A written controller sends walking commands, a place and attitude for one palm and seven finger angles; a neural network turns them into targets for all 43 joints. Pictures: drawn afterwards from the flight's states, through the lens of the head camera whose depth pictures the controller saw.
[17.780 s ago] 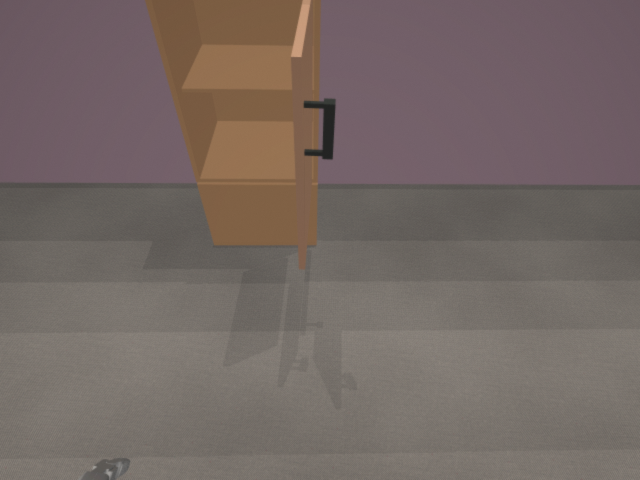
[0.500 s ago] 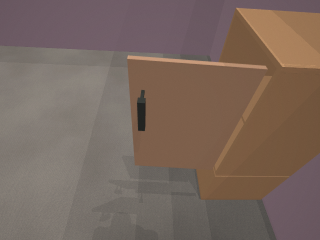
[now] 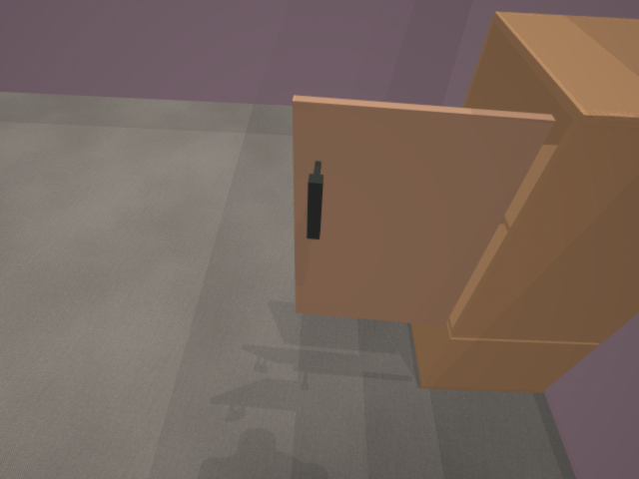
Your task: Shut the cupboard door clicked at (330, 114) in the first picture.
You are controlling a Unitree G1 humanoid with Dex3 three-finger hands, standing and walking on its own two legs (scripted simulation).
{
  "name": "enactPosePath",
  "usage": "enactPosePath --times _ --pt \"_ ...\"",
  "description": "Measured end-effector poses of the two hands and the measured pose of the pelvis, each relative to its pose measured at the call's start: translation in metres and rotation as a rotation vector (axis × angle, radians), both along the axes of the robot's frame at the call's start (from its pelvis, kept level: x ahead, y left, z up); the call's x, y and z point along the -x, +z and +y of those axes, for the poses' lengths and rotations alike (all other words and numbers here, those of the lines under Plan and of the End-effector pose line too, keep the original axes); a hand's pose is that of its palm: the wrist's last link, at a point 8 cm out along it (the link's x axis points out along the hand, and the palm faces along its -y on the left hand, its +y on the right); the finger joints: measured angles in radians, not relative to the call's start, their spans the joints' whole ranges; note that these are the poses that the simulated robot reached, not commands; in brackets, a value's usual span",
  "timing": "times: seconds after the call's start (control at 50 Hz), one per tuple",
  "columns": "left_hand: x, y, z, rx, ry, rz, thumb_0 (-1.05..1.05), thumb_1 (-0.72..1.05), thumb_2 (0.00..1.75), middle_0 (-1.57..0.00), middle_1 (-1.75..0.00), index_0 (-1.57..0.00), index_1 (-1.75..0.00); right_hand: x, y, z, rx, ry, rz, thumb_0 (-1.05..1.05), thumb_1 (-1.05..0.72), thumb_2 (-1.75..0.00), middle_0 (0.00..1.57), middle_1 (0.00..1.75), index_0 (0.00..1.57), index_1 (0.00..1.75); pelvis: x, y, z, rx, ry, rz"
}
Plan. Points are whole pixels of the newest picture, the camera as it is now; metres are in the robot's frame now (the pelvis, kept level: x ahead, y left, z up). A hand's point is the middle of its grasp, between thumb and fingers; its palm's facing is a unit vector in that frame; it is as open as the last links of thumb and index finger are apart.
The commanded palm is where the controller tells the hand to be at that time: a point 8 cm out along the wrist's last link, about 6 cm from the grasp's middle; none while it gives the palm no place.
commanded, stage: come to a stop and stand still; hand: left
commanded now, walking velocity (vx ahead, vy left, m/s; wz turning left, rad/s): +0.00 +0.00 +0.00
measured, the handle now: (315, 200) +0.55 +0.07 +0.02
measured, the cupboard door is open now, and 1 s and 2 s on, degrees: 87 87 87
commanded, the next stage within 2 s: look again from close up in 0.38 s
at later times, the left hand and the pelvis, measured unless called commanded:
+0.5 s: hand out of the picture +0.07 +0.21 -0.17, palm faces +0.01 -0.98 -0.19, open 7.4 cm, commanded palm none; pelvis -0.01 +0.02 +0.00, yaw +0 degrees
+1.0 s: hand out of the picture +0.03 +0.17 -0.17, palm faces +0.06 -0.97 -0.25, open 7.4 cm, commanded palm none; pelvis +0.01 -0.01 -0.01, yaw +1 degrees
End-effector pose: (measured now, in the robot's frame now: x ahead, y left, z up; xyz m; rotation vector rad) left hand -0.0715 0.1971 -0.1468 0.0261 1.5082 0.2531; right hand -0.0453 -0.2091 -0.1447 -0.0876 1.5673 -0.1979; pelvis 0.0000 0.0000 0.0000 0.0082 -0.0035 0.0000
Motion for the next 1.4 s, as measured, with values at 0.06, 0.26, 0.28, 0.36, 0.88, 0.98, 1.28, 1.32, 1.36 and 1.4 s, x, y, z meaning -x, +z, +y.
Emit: enactPosePath --times 0.06,0.26,0.28,0.36,0.88,0.98,1.28,1.32,1.36,1.4 --pt "0.025 0.000 0.010 0.007 -0.013 0.112 0.00 0.91 0.90 -0.20 -0.30 -0.20 -0.30 -0.017 0.003 -0.001 0.022 -0.002 -0.079 0.00 -0.90 -0.90 0.20 0.29 0.20 0.30 0.006 0.000 0.008 0.019 0.013 0.003" --pt "-0.035 -0.012 0.060 0.017 -0.073 -0.042 0.01 0.91 0.90 -0.20 -0.30 -0.20 -0.30 -0.040 0.006 0.030 0.077 0.086 -0.153 0.01 -0.93 -0.90 0.20 0.29 0.20 0.30 0.009 -0.004 0.043 0.014 0.006 0.027" --pt "-0.043 -0.011 0.063 0.013 -0.083 -0.053 0.01 0.91 0.90 -0.20 -0.30 -0.20 -0.30 -0.040 0.008 0.031 0.079 0.086 -0.155 0.01 -0.93 -0.90 0.20 0.29 0.20 0.30 0.008 -0.002 0.043 0.014 0.006 0.029" --pt "-0.077 -0.004 0.071 -0.003 -0.120 -0.110 0.01 0.91 0.90 -0.20 -0.30 -0.19 -0.30 -0.034 0.016 0.031 0.079 0.074 -0.153 0.01 -0.93 -0.90 0.20 0.29 0.20 0.30 0.009 0.004 0.039 0.015 0.009 0.039" --pt "-0.122 0.010 0.025 -0.101 -0.162 -0.230 0.00 0.92 0.90 -0.21 -0.30 -0.20 -0.30 -0.079 -0.020 -0.022 -0.005 0.088 -0.252 0.01 -0.93 -0.90 0.20 0.29 0.20 0.30 -0.014 -0.010 -0.008 -0.003 0.022 0.000" --pt "-0.097 0.008 0.024 -0.096 -0.135 -0.168 0.00 0.91 0.90 -0.20 -0.30 -0.20 -0.30 -0.081 -0.016 -0.027 -0.001 0.107 -0.244 0.01 -0.92 -0.90 0.20 0.29 0.20 0.30 -0.013 -0.008 -0.012 -0.005 0.024 -0.003" --pt "-0.060 -0.007 0.016 -0.034 -0.105 -0.068 0.01 0.91 0.90 -0.20 -0.30 -0.20 -0.30 -0.059 -0.014 -0.028 0.015 0.101 -0.177 0.00 -0.91 -0.90 0.20 0.29 0.20 0.30 -0.016 -0.012 -0.016 0.000 0.017 -0.003" --pt "-0.063 -0.009 0.014 -0.031 -0.106 -0.063 0.01 0.91 0.90 -0.20 -0.30 -0.20 -0.30 -0.054 -0.016 -0.030 0.017 0.089 -0.161 0.00 -0.90 -0.90 0.20 0.29 0.20 0.30 -0.020 -0.014 -0.019 0.000 0.015 0.004" --pt "-0.067 -0.010 0.012 -0.033 -0.104 -0.065 0.01 0.91 0.90 -0.20 -0.30 -0.20 -0.30 -0.050 -0.018 -0.034 0.020 0.080 -0.140 0.00 -0.90 -0.90 0.20 0.29 0.20 0.30 -0.024 -0.017 -0.024 0.004 0.018 0.010" --pt "-0.071 -0.012 0.008 -0.037 -0.094 -0.077 0.01 0.91 0.90 -0.20 -0.30 -0.20 -0.30 -0.048 -0.020 -0.039 0.023 0.082 -0.115 0.00 -0.90 -0.90 0.20 0.29 0.20 0.30 -0.028 -0.019 -0.027 0.012 0.030 0.017"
